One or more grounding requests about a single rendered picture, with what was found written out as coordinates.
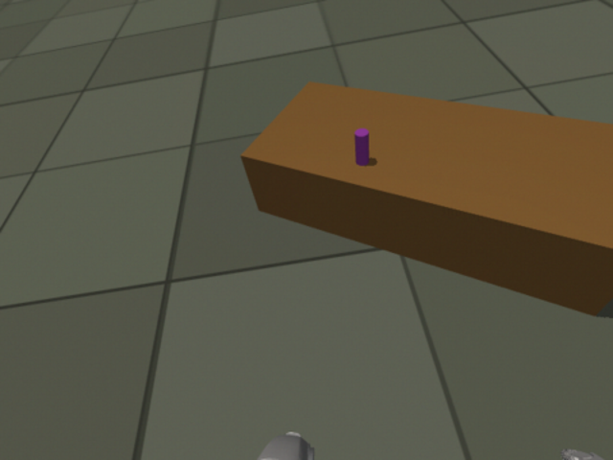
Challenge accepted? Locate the can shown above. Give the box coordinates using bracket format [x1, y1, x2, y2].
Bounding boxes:
[354, 128, 369, 166]

